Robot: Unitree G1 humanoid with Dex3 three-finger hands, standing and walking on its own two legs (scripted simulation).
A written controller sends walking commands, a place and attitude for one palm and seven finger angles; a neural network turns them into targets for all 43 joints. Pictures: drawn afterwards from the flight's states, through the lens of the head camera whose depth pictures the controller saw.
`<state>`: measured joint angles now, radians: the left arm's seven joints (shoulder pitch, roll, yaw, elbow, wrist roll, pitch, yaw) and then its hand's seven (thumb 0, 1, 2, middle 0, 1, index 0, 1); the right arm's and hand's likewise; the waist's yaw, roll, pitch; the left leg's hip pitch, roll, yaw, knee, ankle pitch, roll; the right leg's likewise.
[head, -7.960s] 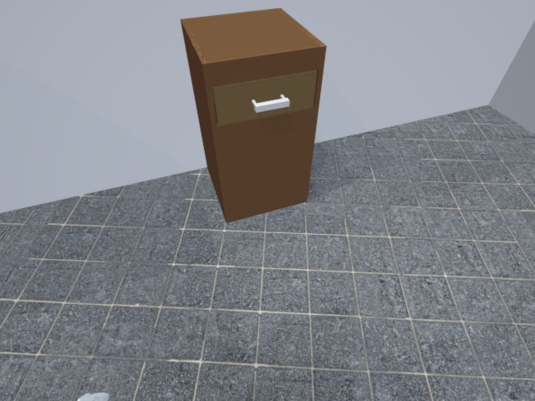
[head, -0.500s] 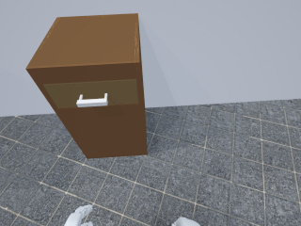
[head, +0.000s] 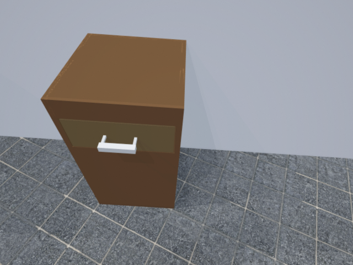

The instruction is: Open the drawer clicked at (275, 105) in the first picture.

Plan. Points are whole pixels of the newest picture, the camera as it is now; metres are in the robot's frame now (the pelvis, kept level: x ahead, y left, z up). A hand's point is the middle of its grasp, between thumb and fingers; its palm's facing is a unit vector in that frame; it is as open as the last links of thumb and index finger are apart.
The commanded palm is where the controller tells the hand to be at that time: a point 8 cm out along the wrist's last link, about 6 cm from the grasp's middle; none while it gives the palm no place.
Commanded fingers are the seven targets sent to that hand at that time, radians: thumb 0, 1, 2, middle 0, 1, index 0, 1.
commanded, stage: come to a stop and stand still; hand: left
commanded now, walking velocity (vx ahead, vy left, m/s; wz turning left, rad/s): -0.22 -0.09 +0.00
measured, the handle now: (118, 143) +0.50 +0.26 -0.13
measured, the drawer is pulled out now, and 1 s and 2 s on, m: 0.00 0.00 0.00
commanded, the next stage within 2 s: look again from close up in 1.26 s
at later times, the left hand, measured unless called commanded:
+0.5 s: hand out of the picture +0.02 +0.12 -0.14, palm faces +0.06 -0.96 -0.29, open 7.3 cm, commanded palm none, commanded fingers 0.00 0.90 0.90 -0.20 -0.30 -0.20 -0.30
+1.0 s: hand out of the picture -0.05 +0.16 -0.17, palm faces +0.08 -0.98 -0.17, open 7.3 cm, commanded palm none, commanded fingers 0.00 0.90 0.90 -0.20 -0.30 -0.20 -0.30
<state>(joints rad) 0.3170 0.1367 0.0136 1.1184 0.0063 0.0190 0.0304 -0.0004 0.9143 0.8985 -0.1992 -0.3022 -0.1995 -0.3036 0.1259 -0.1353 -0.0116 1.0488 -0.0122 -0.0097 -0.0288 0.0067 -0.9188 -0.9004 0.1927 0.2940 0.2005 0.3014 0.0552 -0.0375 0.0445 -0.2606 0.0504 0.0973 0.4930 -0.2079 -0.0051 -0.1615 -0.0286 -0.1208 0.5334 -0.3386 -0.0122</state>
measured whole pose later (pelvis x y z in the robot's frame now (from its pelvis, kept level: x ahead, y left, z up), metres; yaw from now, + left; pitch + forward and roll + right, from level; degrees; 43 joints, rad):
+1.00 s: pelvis -0.03 -0.01 +0.01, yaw +0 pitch +0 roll +0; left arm 0.29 0.16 0.01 1.14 0.01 0.02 0.02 0.00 0.91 0.90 -0.20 -0.30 -0.20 -0.30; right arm 0.23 -0.17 0.00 1.09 -0.02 0.00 -0.03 0.00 -0.94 -0.90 0.20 0.29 0.20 0.30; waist 0.04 -0.02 0.00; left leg -0.14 0.02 0.03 0.41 -0.27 -0.01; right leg -0.19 -0.05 -0.06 0.43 -0.24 0.02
